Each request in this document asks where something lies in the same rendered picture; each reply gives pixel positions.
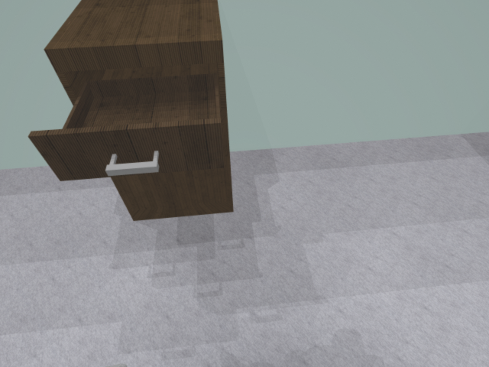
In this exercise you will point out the drawer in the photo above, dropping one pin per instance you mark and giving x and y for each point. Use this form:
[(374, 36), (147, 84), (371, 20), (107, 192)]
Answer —
[(179, 116)]

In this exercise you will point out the handle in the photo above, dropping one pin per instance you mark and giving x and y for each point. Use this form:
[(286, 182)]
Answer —
[(113, 169)]

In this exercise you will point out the cabinet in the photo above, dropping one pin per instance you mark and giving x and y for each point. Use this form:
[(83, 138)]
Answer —
[(127, 39)]

